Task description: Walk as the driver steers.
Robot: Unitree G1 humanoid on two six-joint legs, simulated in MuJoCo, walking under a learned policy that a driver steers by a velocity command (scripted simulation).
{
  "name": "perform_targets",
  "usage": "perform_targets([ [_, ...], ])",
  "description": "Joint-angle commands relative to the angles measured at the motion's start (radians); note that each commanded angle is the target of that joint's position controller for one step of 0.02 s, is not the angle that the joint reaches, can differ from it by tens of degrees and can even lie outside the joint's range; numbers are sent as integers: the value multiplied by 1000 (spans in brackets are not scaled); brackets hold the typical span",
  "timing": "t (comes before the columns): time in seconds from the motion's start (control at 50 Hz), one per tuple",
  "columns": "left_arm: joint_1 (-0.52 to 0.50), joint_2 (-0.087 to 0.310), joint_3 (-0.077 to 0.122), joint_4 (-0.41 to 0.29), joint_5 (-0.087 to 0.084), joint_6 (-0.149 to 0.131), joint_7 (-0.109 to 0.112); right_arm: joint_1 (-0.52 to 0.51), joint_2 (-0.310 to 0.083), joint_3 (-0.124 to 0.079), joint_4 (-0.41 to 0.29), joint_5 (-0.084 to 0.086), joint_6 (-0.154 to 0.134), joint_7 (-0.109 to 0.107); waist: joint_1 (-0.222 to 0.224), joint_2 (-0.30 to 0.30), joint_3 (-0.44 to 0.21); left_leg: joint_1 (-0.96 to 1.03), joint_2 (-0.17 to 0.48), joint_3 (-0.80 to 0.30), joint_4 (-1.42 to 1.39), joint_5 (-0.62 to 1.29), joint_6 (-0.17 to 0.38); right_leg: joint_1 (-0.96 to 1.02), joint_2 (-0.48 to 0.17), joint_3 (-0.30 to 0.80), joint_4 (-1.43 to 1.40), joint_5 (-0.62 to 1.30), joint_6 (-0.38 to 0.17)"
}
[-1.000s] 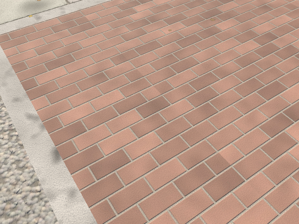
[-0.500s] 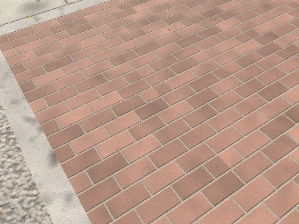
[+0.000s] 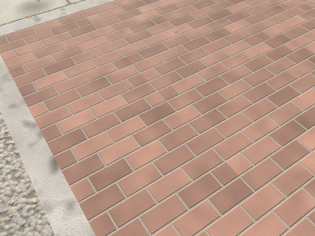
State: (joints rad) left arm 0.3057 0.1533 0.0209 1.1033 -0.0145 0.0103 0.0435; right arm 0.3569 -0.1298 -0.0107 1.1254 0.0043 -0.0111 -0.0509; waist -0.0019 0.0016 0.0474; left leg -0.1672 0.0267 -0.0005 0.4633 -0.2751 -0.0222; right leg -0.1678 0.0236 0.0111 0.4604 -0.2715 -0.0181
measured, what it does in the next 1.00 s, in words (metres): walks ahead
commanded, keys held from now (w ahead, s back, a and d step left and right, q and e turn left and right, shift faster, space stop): no key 0.30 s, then w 0.70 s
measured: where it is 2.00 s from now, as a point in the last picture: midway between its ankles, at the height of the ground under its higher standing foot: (159, 166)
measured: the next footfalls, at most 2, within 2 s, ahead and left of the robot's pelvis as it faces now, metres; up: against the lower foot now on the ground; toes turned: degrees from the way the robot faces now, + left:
right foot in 1.04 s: +0.43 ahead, -0.09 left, +0.00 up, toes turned -2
left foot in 1.58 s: +0.74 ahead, +0.16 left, +0.00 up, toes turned +3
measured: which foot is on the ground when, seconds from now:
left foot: down 0.00-1.00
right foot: down 0.00-0.60, up 0.62-1.00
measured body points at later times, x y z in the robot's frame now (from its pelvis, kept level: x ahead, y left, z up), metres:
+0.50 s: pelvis +0.01 +0.01 -0.01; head +0.02 +0.01 +0.44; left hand -0.03 +0.24 -0.16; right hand -0.04 -0.21 -0.16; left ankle -0.02 +0.13 -0.73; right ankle -0.02 -0.11 -0.74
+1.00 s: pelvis +0.22 +0.02 -0.02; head +0.26 +0.02 +0.43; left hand +0.47 +0.22 -0.11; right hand +0.08 -0.21 -0.14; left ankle +0.01 +0.13 -0.74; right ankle +0.40 -0.09 -0.72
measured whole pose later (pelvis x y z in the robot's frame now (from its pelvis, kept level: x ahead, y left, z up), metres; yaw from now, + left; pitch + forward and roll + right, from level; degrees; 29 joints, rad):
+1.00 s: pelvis +0.22 +0.02 -0.02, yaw +1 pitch +3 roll +0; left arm -0.06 0.20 0.02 0.82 -0.03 -0.10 -0.04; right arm 0.58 -0.18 -0.02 1.06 0.01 -0.09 -0.02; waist -0.09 -0.01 0.03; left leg 0.21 0.00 0.03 0.17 -0.42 0.01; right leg -0.61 -0.01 -0.07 0.56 -0.02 -0.10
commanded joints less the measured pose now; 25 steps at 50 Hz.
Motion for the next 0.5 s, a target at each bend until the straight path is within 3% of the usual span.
perform_targets([
  [0.02,78,80,12,-9,0,-3,2,99,-70,-11,-1,0,-4,-2,1,6,53,-33,-7,10,-73,120,17,-44,-27,19,-88,152,-20],
  [0.3,92,74,8,-7,0,-5,2,119,-60,-13,-3,0,-7,-1,1,7,55,-47,-6,6,-79,98,22,-61,-29,18,-89,119,-18],
  [0.32,109,70,7,1,-1,-4,4,137,-55,-12,5,0,-6,-3,1,6,28,-37,-20,20,-73,8,27,-51,-17,7,-87,18,-22],
  [0.36,113,97,18,-5,-12,-3,10,136,-78,-24,-4,11,-3,-10,1,-2,59,-92,-42,32,-32,-310,60,-113,-3,9,-71,-342,-55],
  [0.4,114,102,22,-22,-18,-18,9,118,-76,-27,-27,17,-17,-11,6,-15,140,-187,-14,-10,-10,-441,92,-184,-51,75,-86,-495,-88],
  [0.44,164,115,29,-19,-25,-44,2,93,-58,-25,-49,20,-43,-2,28,-51,143,-260,-10,-11,66,-355,96,-132,-121,180,-123,-491,-128],
  [0.48,230,174,49,-9,-28,-58,-6,53,-22,-17,-81,22,-68,14,48,-160,113,-328,-44,54,237,-211,91,-46,-258,399,-240,-558,-207],
  [0.5,217,188,54,-17,-27,-62,-8,42,-22,-16,-92,23,-79,22,42,-179,123,-312,-28,34,308,-179,108,-87,-320,500,-289,-551,-245],
])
